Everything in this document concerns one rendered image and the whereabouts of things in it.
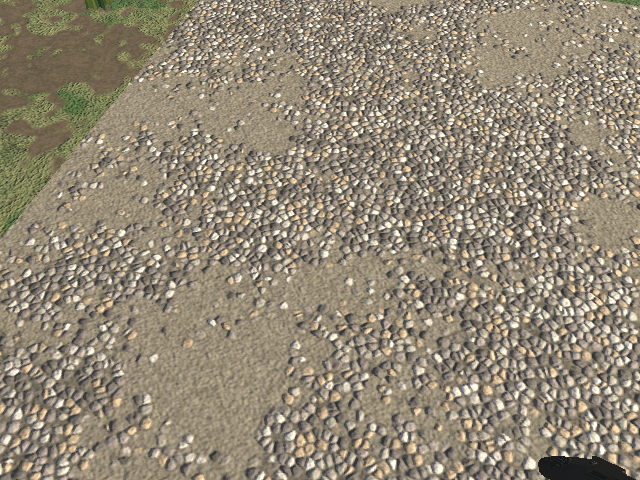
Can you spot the right robot hand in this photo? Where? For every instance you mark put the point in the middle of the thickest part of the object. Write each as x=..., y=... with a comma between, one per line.
x=575, y=468

